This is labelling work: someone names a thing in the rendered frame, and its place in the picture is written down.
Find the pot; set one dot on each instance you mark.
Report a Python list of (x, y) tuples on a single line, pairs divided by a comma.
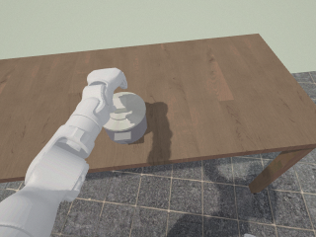
[(130, 135)]

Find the lid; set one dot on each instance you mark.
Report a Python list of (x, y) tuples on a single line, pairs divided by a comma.
[(134, 114)]

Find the robot left forearm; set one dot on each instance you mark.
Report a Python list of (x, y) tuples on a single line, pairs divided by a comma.
[(79, 133)]

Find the knob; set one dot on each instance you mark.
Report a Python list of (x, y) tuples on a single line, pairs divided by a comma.
[(121, 104)]

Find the left robot upper arm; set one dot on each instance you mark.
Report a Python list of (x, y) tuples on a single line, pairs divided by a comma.
[(31, 211)]

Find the robot left hand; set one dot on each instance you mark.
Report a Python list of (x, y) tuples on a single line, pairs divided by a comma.
[(114, 76)]

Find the table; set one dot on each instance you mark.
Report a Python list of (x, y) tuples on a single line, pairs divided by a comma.
[(204, 98)]

